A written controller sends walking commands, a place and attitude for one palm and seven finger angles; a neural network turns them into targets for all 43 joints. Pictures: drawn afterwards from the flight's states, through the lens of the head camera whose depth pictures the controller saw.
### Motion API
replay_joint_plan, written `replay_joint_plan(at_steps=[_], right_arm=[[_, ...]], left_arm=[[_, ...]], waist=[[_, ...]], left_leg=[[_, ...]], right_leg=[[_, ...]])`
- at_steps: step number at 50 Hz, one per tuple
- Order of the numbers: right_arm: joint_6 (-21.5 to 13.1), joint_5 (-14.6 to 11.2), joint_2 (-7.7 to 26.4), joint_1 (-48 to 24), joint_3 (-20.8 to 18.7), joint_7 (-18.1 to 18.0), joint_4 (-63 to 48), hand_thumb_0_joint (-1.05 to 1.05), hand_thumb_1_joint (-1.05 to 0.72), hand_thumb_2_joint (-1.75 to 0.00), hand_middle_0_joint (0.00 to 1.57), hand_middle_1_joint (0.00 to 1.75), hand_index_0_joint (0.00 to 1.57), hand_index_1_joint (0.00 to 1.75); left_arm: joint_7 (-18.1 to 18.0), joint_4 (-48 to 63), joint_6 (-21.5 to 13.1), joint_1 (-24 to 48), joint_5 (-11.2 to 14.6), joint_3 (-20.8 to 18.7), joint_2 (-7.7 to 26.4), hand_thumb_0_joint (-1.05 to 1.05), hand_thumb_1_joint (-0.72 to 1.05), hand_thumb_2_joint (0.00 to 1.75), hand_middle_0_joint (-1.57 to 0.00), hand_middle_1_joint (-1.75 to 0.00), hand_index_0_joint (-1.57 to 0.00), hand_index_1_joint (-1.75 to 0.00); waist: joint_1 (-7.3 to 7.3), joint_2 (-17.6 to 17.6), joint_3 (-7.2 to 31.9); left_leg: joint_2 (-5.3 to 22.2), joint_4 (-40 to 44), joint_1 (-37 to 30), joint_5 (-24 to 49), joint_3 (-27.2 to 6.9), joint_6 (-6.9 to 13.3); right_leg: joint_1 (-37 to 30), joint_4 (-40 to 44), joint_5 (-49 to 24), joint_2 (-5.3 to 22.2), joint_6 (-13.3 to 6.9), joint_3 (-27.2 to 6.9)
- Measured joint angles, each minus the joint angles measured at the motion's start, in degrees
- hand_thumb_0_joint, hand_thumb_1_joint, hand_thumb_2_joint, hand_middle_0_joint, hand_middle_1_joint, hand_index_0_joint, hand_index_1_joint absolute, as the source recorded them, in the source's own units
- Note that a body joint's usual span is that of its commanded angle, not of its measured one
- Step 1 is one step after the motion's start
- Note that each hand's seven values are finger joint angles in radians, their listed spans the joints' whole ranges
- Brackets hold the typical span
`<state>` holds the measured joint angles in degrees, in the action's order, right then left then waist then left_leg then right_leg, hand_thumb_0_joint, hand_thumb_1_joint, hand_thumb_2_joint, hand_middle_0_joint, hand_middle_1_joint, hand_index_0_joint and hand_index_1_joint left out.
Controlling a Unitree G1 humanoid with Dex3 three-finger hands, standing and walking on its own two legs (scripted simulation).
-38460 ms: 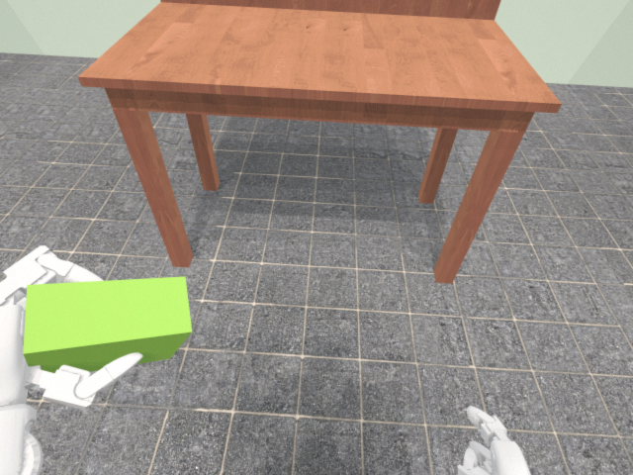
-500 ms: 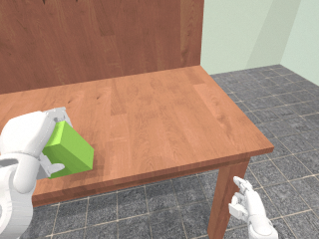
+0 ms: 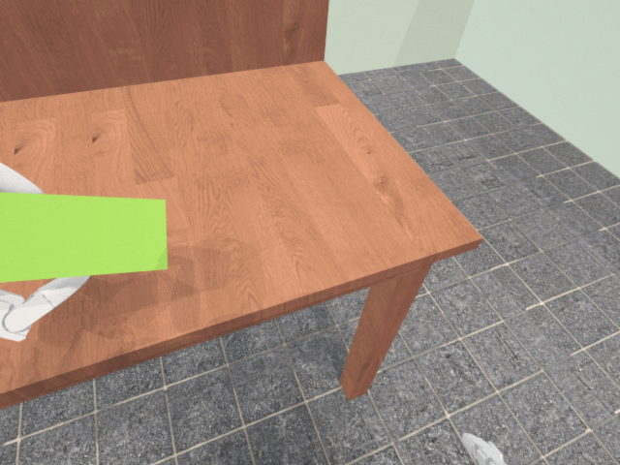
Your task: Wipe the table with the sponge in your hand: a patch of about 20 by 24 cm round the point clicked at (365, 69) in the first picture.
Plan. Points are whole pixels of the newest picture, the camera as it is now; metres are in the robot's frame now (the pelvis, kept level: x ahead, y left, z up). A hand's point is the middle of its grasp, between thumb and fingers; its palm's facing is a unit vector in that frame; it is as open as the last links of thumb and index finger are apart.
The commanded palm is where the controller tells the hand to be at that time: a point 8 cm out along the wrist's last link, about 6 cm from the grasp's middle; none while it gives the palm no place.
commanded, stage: step back with the hand held close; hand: left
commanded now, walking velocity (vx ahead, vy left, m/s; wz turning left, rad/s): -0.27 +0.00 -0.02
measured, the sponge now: (91, 238) +0.25 +0.20 +0.23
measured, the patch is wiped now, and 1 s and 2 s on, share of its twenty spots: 0.95 0.95 0.95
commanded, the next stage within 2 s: stop stepping back and stand still in 0.86 s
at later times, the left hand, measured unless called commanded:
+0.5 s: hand out of the picture +0.14 +0.24 +0.26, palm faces +0.54 -0.80 -0.24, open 9.7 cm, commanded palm +0.08 +0.28 +0.26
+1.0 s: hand out of the picture +0.03 +0.14 +0.26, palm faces +0.33 -0.86 -0.39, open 9.7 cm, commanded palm -0.03 +0.23 +0.26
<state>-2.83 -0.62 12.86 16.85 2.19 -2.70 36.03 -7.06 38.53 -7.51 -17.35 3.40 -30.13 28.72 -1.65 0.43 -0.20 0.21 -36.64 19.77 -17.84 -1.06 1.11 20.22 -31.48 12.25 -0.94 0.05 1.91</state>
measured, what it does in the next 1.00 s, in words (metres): walks backwards: left foot, then right foot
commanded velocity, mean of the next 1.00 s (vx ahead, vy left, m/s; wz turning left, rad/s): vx -0.31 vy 0.01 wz -0.03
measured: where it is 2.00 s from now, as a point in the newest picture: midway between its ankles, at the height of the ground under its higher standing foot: outside the picture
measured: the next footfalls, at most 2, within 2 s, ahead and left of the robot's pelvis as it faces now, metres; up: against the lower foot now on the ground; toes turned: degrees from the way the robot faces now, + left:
left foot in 0.60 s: -0.03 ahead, +0.12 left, +0.00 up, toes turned +6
right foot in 0.88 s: -0.13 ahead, -0.17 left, +0.00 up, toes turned -1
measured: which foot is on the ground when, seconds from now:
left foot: down 0.00-0.46, up 0.48-0.58, down 0.60-0.92, up 0.94-1.00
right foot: down 0.00-0.60, up 0.62-0.86, down 0.88-1.00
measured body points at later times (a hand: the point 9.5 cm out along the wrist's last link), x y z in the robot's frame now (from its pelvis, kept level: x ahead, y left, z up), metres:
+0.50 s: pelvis -0.08 -0.01 -0.03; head -0.09 +0.00 +0.42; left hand +0.11 +0.28 +0.27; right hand +0.12 -0.23 -0.09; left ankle -0.01 +0.10 -0.71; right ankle +0.05 -0.12 -0.73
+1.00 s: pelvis -0.20 -0.04 -0.01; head -0.17 -0.04 +0.44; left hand +0.01 +0.19 +0.28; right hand -0.04 -0.28 -0.09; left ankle -0.15 +0.09 -0.67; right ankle -0.17 -0.17 -0.73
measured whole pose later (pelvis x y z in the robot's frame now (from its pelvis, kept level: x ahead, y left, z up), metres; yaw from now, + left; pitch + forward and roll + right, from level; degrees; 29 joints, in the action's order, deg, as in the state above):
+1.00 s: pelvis -0.20 -0.04 -0.01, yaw -1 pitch +0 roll -2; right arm -5.2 -3.0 11.4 9.8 -0.1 -0.8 34.8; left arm -6.0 42.8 -12.3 -17.7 4.6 -25.0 24.8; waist -2.3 -1.9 -4.2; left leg 4.0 -62.4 33.9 -24.8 -2.2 -2.5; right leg 19.3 -35.4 15.7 -1.8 -0.2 1.3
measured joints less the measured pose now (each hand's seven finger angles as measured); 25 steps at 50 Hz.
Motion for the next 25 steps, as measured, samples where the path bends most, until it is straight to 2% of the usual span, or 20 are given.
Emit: replay_joint_plan(at_steps=[4, 8, 12, 14, 18, 20, 21, 23, 25], right_arm=[[-0.5, -0.7, -0.2, 0.0, -0.7, 0.4, 1.0, 0.02, -0.91, -0.90, 0.20, 0.30, 0.20, 0.30], [-1.4, -0.9, -0.2, -2.0, -1.4, 0.1, 0.7, 0.02, -0.91, -0.90, 0.20, 0.30, 0.20, 0.30], [-2.3, -0.7, -0.4, -4.0, -1.7, -0.6, 0.0, 0.02, -0.91, -0.90, 0.20, 0.30, 0.20, 0.30], [-2.8, -0.7, -0.5, -4.4, -1.7, -1.0, -0.8, 0.02, -0.91, -0.90, 0.20, 0.30, 0.20, 0.30], [-3.8, -1.0, -0.8, -4.9, -1.6, -1.0, -2.1, 0.02, -0.91, -0.90, 0.20, 0.30, 0.20, 0.30], [-4.1, -1.3, -0.9, -5.2, -1.2, -0.7, -2.7, 0.02, -0.91, -0.90, 0.20, 0.30, 0.20, 0.30], [-4.0, -1.4, -0.9, -5.3, -0.9, -0.4, -3.0, 0.02, -0.91, -0.90, 0.20, 0.30, 0.20, 0.30], [-3.8, -1.6, -1.0, -5.5, -0.3, 0.0, -3.5, 0.01, -0.91, -0.89, 0.20, 0.30, 0.20, 0.30], [-3.2, -1.6, -0.7, -6.9, 0.1, 0.3, -2.2, 0.01, -0.91, -0.89, 0.20, 0.30, 0.20, 0.30]], left_arm=[[-0.5, 0.5, -1.5, -2.8, 0.3, -1.9, 1.0, -0.01, -0.49, 1.08, -0.77, -1.39, -0.78, -1.36], [-0.7, 2.5, -2.6, -6.3, 0.6, -1.0, 0.7, -0.01, -0.49, 1.08, -0.77, -1.39, -0.78, -1.36], [-0.9, 4.7, -3.5, -7.2, 0.5, 0.1, 0.6, -0.01, -0.49, 1.08, -0.77, -1.39, -0.78, -1.36], [-1.1, 4.6, -3.9, -5.6, 0.0, 0.0, 0.6, -0.01, -0.49, 1.08, -0.77, -1.38, -0.78, -1.36], [-1.8, 0.1, -3.6, 1.5, -0.9, -0.4, -1.1, -0.01, -0.49, 1.08, -0.78, -1.38, -0.79, -1.36], [-2.0, -3.1, -2.8, 5.3, -1.0, -0.2, -2.4, -0.01, -0.49, 1.08, -0.77, -1.38, -0.79, -1.36], [-1.9, -4.4, -2.3, 6.9, -1.1, 0.2, -3.0, -0.01, -0.49, 1.08, -0.77, -1.38, -0.79, -1.36], [-1.7, -5.6, -1.3, 9.2, -1.0, 1.3, -3.7, -0.01, -0.49, 1.08, -0.77, -1.39, -0.78, -1.36], [-1.4, -4.7, -0.4, 9.8, -0.5, 3.3, -4.8, -0.01, -0.49, 1.08, -0.77, -1.39, -0.78, -1.36]], waist=[[-0.85, -0.6, -0.6], [-1.33, -0.4, -0.6], [-0.74, 0.5, -0.2], [0.18, 0.9, 0.2], [2.39, 0.0, 0.5], [2.98, -0.9, 0.3], [2.98, -1.3, 0.2], [2.33, -1.4, 0.2], [1.35, -1.2, -0.1]], left_leg=[[0.4, -0.3, 2.1, 0.9, -0.5, -0.4], [0.1, -2.9, 5.2, 0.8, -0.3, -0.4], [-0.5, -4.9, 6.9, 0.9, 0.2, 0.0], [-0.7, -5.4, 7.3, 1.1, 0.6, 0.3], [-0.1, -6.4, 7.2, 1.4, 0.7, 0.2], [0.4, -7.2, 6.9, 1.4, 0.4, 0.0], [0.8, -8.1, 7.1, 0.8, 0.3, 0.0], [1.0, -12.4, 8.9, -6.0, 0.0, 0.2], [1.1, -19.6, 11.0, -10.0, 0.0, -0.1]], right_leg=[[1.5, 0.8, -1.5, -0.4, -0.4, 0.5], [4.8, -2.3, -1.2, -0.1, -0.5, 0.4], [7.1, -5.3, -0.8, 0.6, -0.2, -0.1], [7.9, -6.4, -0.5, 0.9, 0.0, -0.4], [8.5, -9.6, 6.2, 0.1, 0.4, -0.8], [7.7, -9.3, 5.2, -0.4, 0.3, -0.5], [7.2, -8.6, 2.6, -0.4, 0.1, 0.1], [7.3, -8.4, -2.7, 0.0, -0.7, 1.2], [8.2, -9.8, -2.1, 0.5, -1.2, 2.2]])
